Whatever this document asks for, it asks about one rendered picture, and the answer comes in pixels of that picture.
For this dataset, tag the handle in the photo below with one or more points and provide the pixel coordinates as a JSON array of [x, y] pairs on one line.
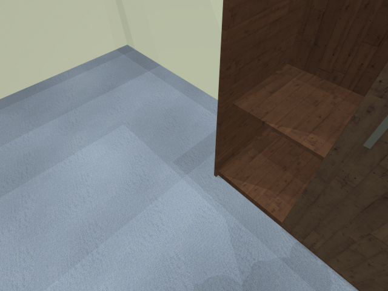
[[377, 133]]

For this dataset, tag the wardrobe door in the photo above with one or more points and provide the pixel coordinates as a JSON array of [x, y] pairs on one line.
[[342, 213]]

